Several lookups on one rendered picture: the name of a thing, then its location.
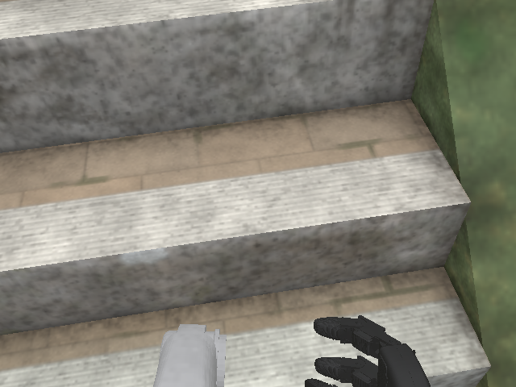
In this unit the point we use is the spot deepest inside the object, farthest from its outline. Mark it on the right robot hand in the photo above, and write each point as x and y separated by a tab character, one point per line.
398	365

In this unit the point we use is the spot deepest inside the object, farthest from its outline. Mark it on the robot left thigh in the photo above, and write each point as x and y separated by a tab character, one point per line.
192	357

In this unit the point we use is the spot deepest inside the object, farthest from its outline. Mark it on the left robot shin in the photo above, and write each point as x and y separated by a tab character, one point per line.
166	335

